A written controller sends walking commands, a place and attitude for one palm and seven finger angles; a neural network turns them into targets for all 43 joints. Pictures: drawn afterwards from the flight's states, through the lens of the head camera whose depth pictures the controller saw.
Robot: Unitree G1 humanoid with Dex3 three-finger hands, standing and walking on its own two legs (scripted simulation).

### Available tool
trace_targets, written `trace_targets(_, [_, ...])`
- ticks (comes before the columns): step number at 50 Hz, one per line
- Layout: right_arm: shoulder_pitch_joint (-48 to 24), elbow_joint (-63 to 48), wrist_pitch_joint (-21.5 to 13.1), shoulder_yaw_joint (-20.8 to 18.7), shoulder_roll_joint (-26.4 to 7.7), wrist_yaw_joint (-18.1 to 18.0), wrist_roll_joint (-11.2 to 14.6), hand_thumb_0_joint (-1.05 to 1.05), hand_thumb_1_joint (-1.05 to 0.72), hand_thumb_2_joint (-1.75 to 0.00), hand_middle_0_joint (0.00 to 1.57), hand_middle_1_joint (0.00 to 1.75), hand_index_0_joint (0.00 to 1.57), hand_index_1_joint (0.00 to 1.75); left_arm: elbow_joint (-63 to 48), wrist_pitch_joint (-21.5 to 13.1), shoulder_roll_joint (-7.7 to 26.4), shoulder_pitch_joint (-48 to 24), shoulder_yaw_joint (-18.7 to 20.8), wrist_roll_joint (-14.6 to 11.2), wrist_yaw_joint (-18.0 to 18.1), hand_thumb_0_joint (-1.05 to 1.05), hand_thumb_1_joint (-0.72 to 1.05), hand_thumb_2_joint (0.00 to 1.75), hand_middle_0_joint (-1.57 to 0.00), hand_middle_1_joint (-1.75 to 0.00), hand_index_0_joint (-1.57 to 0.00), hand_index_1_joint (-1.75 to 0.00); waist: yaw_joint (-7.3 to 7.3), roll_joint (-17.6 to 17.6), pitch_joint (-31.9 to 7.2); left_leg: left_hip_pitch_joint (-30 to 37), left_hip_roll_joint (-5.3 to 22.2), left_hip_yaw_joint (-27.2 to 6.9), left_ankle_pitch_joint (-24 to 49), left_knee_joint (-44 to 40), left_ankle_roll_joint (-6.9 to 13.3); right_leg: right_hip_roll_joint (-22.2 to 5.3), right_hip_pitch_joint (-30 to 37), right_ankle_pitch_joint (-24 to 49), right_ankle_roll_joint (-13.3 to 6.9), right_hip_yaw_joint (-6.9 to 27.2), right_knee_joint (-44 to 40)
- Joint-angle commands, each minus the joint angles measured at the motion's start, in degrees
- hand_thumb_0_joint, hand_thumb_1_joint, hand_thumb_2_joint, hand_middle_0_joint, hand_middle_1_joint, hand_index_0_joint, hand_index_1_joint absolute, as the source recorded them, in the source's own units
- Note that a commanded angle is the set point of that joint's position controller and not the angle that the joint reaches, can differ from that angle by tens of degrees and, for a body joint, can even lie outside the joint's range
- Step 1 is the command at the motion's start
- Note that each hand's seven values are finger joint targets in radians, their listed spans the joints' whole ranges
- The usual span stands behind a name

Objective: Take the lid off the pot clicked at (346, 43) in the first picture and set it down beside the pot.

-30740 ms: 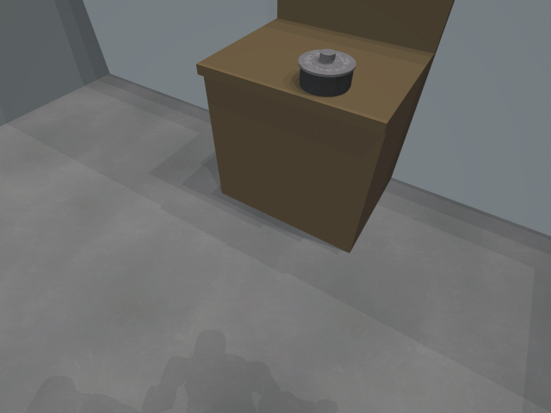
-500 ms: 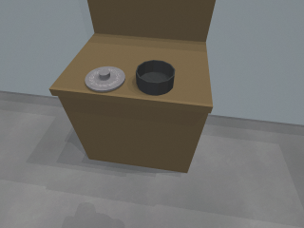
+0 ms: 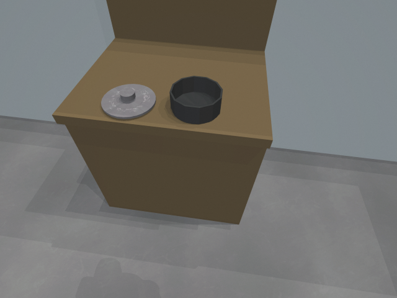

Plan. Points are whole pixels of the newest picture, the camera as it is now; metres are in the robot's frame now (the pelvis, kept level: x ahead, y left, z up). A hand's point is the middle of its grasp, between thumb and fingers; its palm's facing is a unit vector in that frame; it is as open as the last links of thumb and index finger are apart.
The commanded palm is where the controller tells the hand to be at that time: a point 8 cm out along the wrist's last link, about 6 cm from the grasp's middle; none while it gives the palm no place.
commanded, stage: let the arm hang, fingers relaxed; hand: left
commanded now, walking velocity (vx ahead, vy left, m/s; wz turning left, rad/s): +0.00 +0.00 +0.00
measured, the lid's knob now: (127, 94) +0.73 +0.28 -0.03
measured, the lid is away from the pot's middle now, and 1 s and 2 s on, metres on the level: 0.24 0.24 0.24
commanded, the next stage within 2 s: look to check the result in 0.44 s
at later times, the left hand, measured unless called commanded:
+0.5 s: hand out of the picture +0.00 +0.15 -0.18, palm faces +0.05 -0.99 -0.16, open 7.4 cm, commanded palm none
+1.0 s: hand out of the picture -0.01 +0.15 -0.18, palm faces +0.05 -0.99 -0.17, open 7.4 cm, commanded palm none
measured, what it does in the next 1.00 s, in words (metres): stands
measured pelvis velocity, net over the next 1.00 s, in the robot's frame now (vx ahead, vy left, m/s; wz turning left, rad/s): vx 0.01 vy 0.00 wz -0.01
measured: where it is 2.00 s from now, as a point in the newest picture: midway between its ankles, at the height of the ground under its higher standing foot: outside the picture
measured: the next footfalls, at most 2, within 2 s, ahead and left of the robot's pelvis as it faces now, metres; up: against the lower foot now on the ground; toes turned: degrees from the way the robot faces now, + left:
none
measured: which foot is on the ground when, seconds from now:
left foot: down 0.00-1.00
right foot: down 0.00-1.00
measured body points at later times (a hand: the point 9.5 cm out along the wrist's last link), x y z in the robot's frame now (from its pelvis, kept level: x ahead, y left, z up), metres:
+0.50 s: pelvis +0.01 +0.00 +0.00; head +0.02 +0.01 +0.45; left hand -0.01 +0.21 -0.17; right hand -0.02 -0.21 -0.16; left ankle +0.01 +0.11 -0.74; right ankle -0.07 -0.09 -0.74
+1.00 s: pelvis +0.01 +0.00 +0.00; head +0.02 +0.00 +0.45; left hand -0.01 +0.21 -0.16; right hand -0.02 -0.21 -0.16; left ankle +0.01 +0.11 -0.74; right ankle -0.07 -0.09 -0.74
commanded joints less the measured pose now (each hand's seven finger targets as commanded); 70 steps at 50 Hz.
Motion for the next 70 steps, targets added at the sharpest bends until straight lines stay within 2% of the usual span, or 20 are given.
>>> trace_targets(1, [3.92, -1.11, -0.81, -0.47, -4.64, -0.12, -0.12, 0.0, -0.9, -0.9, 0.2, 0.3, 0.2, 0.3, -1.24, -0.66, 4.82, 5.0, 0.79, -0.18, 0.3, 0.0, 0.9, 0.9, -0.2, -0.3, -0.2, -0.3, -0.21, -0.49, 1.19, 2.3, 5.52, -4.5, 12.98, -2.91, 2.07, -6.59, -4.1, 16.36, -0.99, 5.17, -4.95])
trace_targets(3, [3.83, -1.12, -0.8, -0.53, -4.44, -0.14, -0.07, 0.0, -0.9, -0.9, 0.2, 0.3, 0.2, 0.3, -1.31, -0.71, 4.78, 5.06, 0.88, -0.1, 0.41, 0.0, 0.9, 0.9, -0.2, -0.3, -0.2, -0.3, -0.22, -0.59, 1.35, 2.39, 5.43, -4.2, 13.73, -2.53, 2.0, -6.58, -4.02, 17.89, -0.91, 5.29, -4.8])
trace_targets(6, [3.86, -0.98, -0.85, -0.48, -4.7, -0.23, -0.19, 0.0, -0.9, -0.9, 0.2, 0.3, 0.2, 0.3, -1.27, -0.61, 4.61, 4.89, 0.87, -0.15, 0.35, 0.0, 0.9, 0.9, -0.2, -0.3, -0.2, -0.3, -0.21, 1.16, 1.66, 2.93, 5.76, -4.46, 14.23, -3.1, 2.14, -6.35, -4.48, 17.08, -1.02, 4.89, -4.48])
trace_targets(12, [3.65, -0.86, -0.78, -0.46, -4.8, -0.23, -0.12, 0.0, -0.9, -0.9, 0.2, 0.3, 0.2, 0.3, -1.15, -0.68, 4.7, 5.03, 0.85, -0.16, 0.39, 0.0, 0.9, 0.9, -0.2, -0.3, -0.2, -0.3, -0.22, -0.45, 1.83, 2.97, 5.68, -4.27, 13.7, -3.06, 2.08, -6.36, -4.18, 17.23, -0.8, 5.32, -5.09])
trace_targets(20, [3.52, -0.87, -0.65, -0.42, -4.71, -0.12, -0.21, 0.0, -0.9, -0.9, 0.2, 0.3, 0.2, 0.3, -1.35, -0.62, 4.9, 4.8, 0.86, -0.17, 0.31, 0.0, 0.9, 0.9, -0.2, -0.3, -0.2, -0.3, -0.15, 0.79, 3.46, 1.81, 5.52, -4.34, 10.99, -3.82, 1.88, -6.35, -4.83, 14.46, -0.85, 5.45, -5.73])
trace_targets(32, [4.07, -0.7, -0.97, -0.41, -4.97, -0.29, -0.15, 0.0, -0.9, -0.9, 0.2, 0.3, 0.2, 0.3, -1.32, -0.67, 4.67, 4.82, 0.84, -0.21, 0.23, 0.0, 0.9, 0.9, -0.2, -0.3, -0.2, -0.3, -0.18, 0.73, 1.54, 3.79, 6.06, -4.9, 13.6, -4.43, 2.34, -6.04, -4.46, 15.06, -0.79, 4.77, -5.19])
trace_targets(42, [4.04, -0.17, -0.91, -0.28, -4.74, -0.27, -0.08, 0.0, -0.9, -0.9, 0.2, 0.3, 0.2, 0.3, -1.09, -0.76, 4.53, 5.49, 0.76, -0.24, 0.34, 0.0, 0.9, 0.9, -0.2, -0.3, -0.2, -0.3, -0.09, -0.43, 2.33, 3.51, 5.74, -4.44, 13.17, -4.31, 2.15, -6.32, -4.59, 15.77, -0.61, 5.04, -5.63])
trace_targets(46, [4.26, -0.2, -0.92, -0.3, -4.67, -0.31, -0.12, 0.0, -0.9, -0.9, 0.2, 0.3, 0.2, 0.3, -1.22, -0.83, 4.61, 5.57, 0.81, -0.2, 0.37, 0.0, 0.9, 0.9, -0.2, -0.3, -0.2, -0.3, -0.29, 0.59, 2.05, 3.76, 5.65, -4.2, 13.85, -4.05, 2.06, -6.3, -4.4, 16.73, -0.66, 5.3, -5.44])
trace_targets(50, [4.13, -0.13, -0.87, -0.28, -4.62, -0.31, -0.16, 0.0, -0.9, -0.9, 0.2, 0.3, 0.2, 0.3, -1.07, -0.68, 4.46, 5.43, 0.81, -0.17, 0.3, 0.0, 0.9, 0.9, -0.2, -0.3, -0.2, -0.3, -0.23, 1.14, 3.13, 3.33, 5.9, -4.72, 11.66, -5.05, 2.17, -6.02, -5.45, 13.31, -0.78, 4.96, -5.69])
trace_targets(52, [4.27, -0.15, -0.99, -0.23, -4.83, -0.35, -0.16, 0.0, -0.9, -0.9, 0.2, 0.3, 0.2, 0.3, -1.09, -0.72, 4.49, 5.52, 0.85, -0.2, 0.27, 0.0, 0.9, 0.9, -0.2, -0.3, -0.2, -0.3, -0.21, 1.33, 2.38, 3.63, 5.9, -4.68, 12.66, -4.86, 2.19, -6.05, -4.89, 14.09, -0.8, 4.95, -5.56])
trace_targets(53, [4.2, -0.21, -0.96, -0.27, -4.41, -0.32, -0.03, 0.0, -0.9, -0.9, 0.2, 0.3, 0.2, 0.3, -1.07, -0.72, 4.39, 5.55, 0.89, -0.11, 0.31, 0.0, 0.9, 0.9, -0.2, -0.3, -0.2, -0.3, -0.13, 0.39, 2.74, 3.49, 5.94, -4.76, 12.29, -4.93, 2.22, -5.95, -5.28, 13.75, -0.74, 4.96, -5.62])
trace_targets(58, [4.26, -0.2, -0.96, -0.26, -4.46, -0.33, -0.03, 0.0, -0.9, -0.9, 0.2, 0.3, 0.2, 0.3, -1.05, -0.74, 4.32, 5.63, 0.79, -0.09, 0.3, 0.0, 0.9, 0.9, -0.2, -0.3, -0.2, -0.3, -0.18, 0.87, 3.29, 3.29, 5.85, -4.77, 11.96, -5.04, 2.19, -5.96, -5.64, 13.37, -0.74, 5.06, -5.78])
trace_targets(70, [4.31, 0.03, -0.99, -0.21, -4.6, -0.37, -0.08, 0.0, -0.9, -0.9, 0.2, 0.3, 0.2, 0.3, -1.07, -0.87, 4.28, 6.05, 0.83, -0.2, 0.36, 0.0, 0.9, 0.9, -0.2, -0.3, -0.2, -0.3, -0.21, -0.08, 2.27, 4.07, 5.77, -4.46, 13.02, -4.69, 2.05, -6.12, -5.08, 15.1, -0.73, 5.18, -5.61])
